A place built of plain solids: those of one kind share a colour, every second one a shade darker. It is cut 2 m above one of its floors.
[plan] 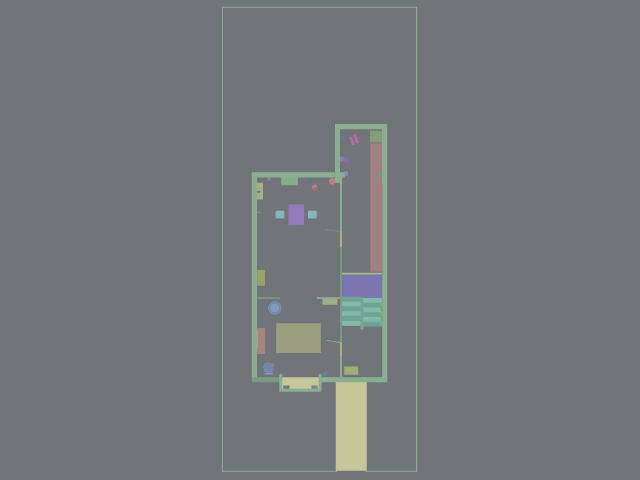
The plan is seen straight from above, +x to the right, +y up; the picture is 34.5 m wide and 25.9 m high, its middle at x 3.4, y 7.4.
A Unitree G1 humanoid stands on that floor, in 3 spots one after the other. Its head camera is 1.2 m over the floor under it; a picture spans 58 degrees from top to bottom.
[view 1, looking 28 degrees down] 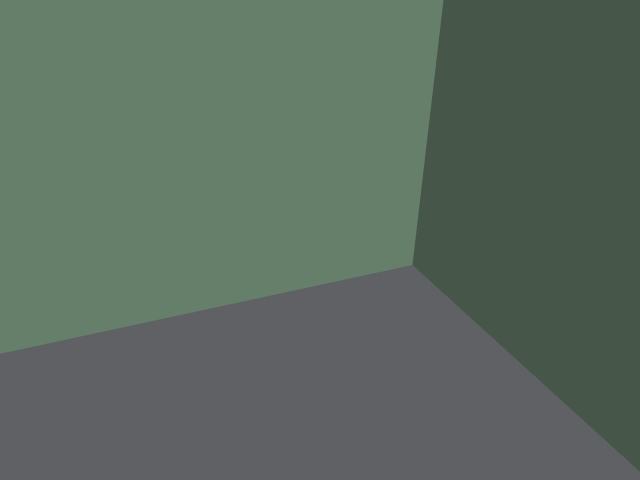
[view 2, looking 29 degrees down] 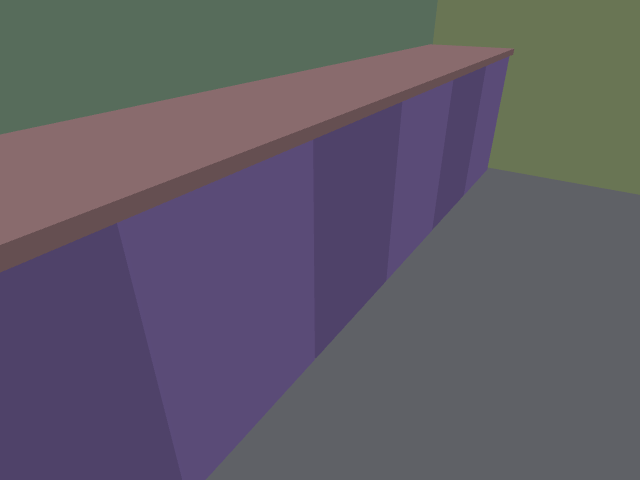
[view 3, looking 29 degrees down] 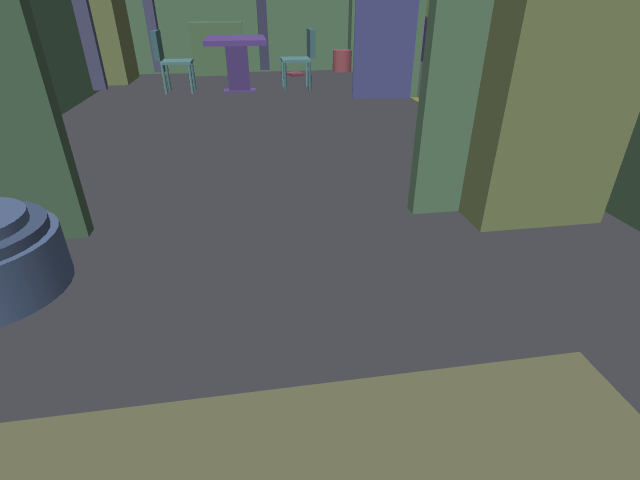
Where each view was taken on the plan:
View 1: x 5.09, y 1.17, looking -21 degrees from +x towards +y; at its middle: wall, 2.02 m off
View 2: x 5.47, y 9.23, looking -57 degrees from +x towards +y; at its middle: kitchen_unit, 1.43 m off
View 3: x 2.24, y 1.81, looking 81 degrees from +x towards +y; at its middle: ground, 2.49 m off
